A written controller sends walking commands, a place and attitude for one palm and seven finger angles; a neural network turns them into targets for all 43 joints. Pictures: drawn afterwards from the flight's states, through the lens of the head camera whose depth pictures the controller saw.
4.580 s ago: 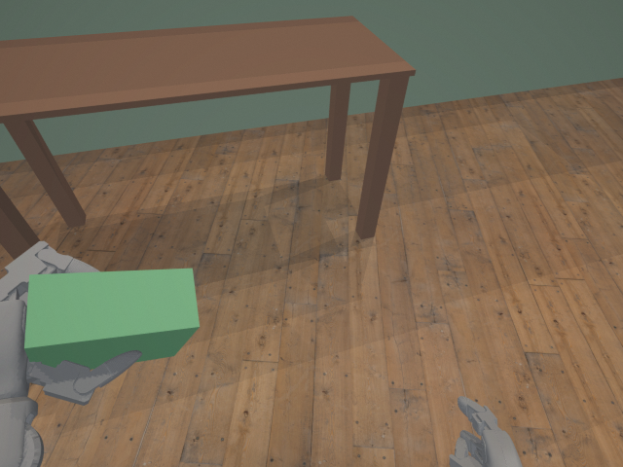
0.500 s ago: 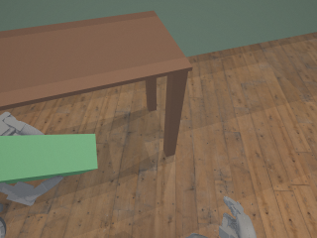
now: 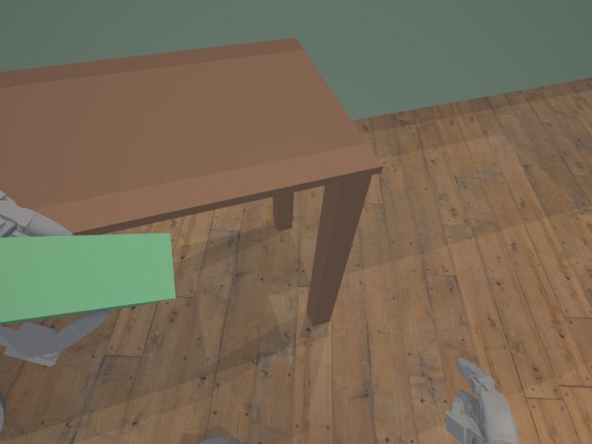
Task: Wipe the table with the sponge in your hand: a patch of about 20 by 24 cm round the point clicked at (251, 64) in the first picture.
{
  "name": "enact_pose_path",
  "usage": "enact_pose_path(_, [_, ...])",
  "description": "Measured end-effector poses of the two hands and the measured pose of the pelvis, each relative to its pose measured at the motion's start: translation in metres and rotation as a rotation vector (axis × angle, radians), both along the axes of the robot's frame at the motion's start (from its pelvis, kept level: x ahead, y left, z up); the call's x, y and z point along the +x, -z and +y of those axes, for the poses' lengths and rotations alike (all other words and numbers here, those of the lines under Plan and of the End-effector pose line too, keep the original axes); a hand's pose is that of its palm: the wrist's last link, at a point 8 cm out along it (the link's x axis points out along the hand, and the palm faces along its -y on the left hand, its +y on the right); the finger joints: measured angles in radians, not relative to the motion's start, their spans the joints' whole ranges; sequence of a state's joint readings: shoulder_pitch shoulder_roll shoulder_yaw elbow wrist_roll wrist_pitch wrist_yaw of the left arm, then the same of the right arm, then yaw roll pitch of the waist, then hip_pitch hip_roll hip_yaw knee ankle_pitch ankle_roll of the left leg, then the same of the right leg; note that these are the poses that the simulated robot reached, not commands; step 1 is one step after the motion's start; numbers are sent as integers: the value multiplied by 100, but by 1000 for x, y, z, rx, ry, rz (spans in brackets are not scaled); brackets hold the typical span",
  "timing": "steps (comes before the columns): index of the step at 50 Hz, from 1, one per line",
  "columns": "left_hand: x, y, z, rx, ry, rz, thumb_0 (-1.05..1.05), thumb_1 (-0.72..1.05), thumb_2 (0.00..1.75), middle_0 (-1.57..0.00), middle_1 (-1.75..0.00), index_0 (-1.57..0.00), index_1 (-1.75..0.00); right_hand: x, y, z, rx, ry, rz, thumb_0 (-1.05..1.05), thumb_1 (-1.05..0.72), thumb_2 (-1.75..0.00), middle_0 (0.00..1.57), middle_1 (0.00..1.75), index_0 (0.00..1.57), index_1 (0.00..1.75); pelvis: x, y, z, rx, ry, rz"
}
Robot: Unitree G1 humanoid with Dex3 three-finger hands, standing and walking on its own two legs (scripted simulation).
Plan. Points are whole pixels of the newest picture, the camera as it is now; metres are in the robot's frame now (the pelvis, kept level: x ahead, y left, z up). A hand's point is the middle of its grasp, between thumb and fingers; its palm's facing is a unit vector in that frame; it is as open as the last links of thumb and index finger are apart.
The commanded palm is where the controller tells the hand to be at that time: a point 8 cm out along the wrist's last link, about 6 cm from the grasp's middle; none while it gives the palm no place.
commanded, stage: take the last steps up to it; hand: left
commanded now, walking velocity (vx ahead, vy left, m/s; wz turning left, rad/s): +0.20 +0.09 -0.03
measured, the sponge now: (108, 277) +0.24 +0.20 +0.16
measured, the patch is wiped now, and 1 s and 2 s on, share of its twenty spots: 0.00 0.00 0.00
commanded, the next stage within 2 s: come to a stop and stand still in 0.26 s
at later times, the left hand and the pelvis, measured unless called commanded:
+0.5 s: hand (104, 209) +0.31 +0.22 +0.18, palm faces +0.36 -0.80 -0.48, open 10.1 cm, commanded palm +0.24 +0.27 +0.19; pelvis +0.09 -0.01 +0.02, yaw +0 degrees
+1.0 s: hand (104, 232) +0.28 +0.21 +0.18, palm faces +0.35 -0.83 -0.43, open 10.1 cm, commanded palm +0.23 +0.26 +0.19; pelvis +0.06 -0.01 +0.01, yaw -2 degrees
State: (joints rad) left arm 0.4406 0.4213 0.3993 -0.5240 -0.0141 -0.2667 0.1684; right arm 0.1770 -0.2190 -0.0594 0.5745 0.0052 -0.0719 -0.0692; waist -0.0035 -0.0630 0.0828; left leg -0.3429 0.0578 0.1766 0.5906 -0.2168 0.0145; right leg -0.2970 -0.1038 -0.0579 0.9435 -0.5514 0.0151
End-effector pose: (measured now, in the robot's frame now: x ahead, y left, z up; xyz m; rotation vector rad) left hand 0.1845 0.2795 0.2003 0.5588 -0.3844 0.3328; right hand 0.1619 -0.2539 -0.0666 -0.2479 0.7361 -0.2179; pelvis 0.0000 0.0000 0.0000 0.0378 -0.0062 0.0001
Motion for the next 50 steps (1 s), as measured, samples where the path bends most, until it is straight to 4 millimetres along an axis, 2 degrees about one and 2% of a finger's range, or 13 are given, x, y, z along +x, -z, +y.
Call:
enact_pose_path(4, [25,-1,7,-33,-12,13,-1,-49,99,-74,-134,-74,-134,15,0,30,82,-19,-16,1,-91,-90,20,30,20,30,15,-6,3,-16,5,15])
enact_pose_path(7, [33,-7,-4,-35,15,34,-1,-49,99,-74,-134,-74,-134,22,3,48,135,-44,-9,1,-90,-90,20,30,20,30,27,-10,3,-23,9,25])
enact_pose_path(10, [38,-12,-16,-2,29,62,-1,-49,99,-74,-134,-74,-134,28,12,56,174,-61,14,1,-90,-90,21,30,20,30,40,-10,-1,-23,10,26])
enact_pose_path(14, [49,-10,-23,48,-12,85,-1,-49,99,-74,-134,-74,-134,39,35,50,197,-72,61,1,-90,-90,21,30,20,30,57,-1,-10,-25,1,10])
enact_pose_path(17, [60,-5,-20,7,-50,100,-1,-49,99,-74,-134,-74,-134,47,41,37,181,-74,115,1,-90,-90,21,30,20,30,67,-4,-12,-8,-5,3])
enact_pose_path(22, [77,0,-18,-35,-65,137,-1,-49,99,-74,-134,-74,-134,62,24,13,111,-55,126,1,-90,-90,21,30,20,30,80,-16,-10,15,-6,4])
enact_pose_path(26, [85,-2,-19,-29,-17,141,-1,-49,99,-74,-134,-74,-134,77,5,2,43,-35,81,1,-90,-90,20,30,20,30,87,-19,-4,16,-3,4])
enact_pose_path(30, [91,-5,-8,-16,25,97,-1,-49,99,-74,-134,-74,-134,93,-6,4,-17,-14,24,1,-91,-90,20,30,20,30,96,-11,11,-20,10,-10])
enact_pose_path(34, [98,-2,12,-19,23,44,-1,-49,99,-74,-134,-74,-134,102,-11,23,-6,-7,-7,1,-91,-90,20,30,20,30,97,-7,16,-13,26,-19])
enact_pose_path(38, [97,0,16,-55,-7,54,-1,-49,99,-74,-134,-74,-134,101,-14,49,63,-76,-35,1,-91,-90,20,30,20,30,90,-11,14,-34,27,-17])
enact_pose_path(42, [84,-1,-2,-72,13,71,-1,-49,99,-74,-134,-74,-134,91,-9,63,132,-121,-53,1,-90,-90,20,30,20,30,80,-11,6,-40,31,-12])
enact_pose_path(46, [68,-1,-21,-54,20,98,-1,-49,99,-74,-134,-74,-134,73,6,58,174,-129,-26,1,-90,-90,21,30,20,30,67,-8,-6,-53,21,-24])
enact_pose_path(50, [55,0,-29,-76,-2,133,-1,-49,99,-74,-134,-74,-134,50,15,39,163,-94,42,1,-90,-90,21,30,20,30,61,-11,-13,-30,30,-16])
